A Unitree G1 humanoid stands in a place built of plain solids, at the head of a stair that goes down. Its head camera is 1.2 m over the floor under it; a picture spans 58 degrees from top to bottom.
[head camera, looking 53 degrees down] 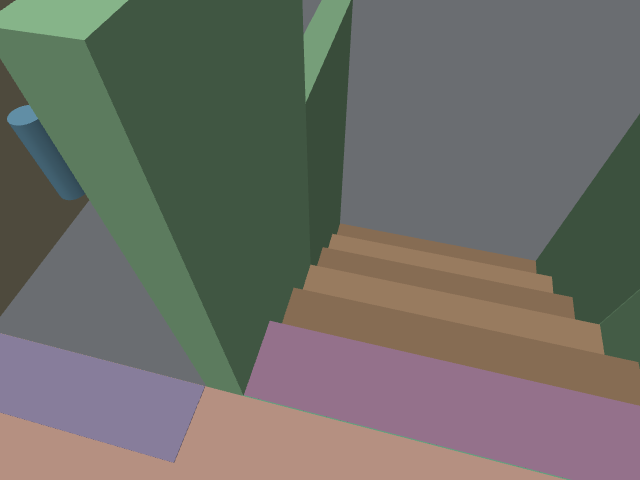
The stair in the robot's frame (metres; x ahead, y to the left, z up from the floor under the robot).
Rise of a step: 0.18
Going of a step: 0.23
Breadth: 1.20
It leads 14 degrees to the right of straight ahead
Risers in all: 6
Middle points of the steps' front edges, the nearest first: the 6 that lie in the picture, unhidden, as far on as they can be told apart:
0.46 -0.42 0.00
0.68 -0.48 -0.18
0.91 -0.53 -0.37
1.13 -0.59 -0.55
1.36 -0.64 -0.73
1.59 -0.70 -0.92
